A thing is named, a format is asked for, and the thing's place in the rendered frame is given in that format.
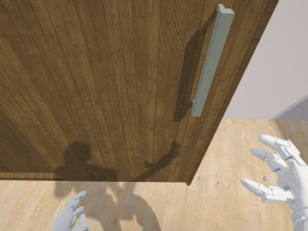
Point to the robot right forearm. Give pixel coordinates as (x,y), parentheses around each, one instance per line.
(300,219)

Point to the right robot hand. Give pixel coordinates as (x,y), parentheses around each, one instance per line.
(296,177)

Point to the handle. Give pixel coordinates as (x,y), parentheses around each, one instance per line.
(218,38)

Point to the left robot hand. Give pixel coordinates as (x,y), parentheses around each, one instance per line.
(66,218)

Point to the wardrobe door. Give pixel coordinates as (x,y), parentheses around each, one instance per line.
(17,153)
(103,89)

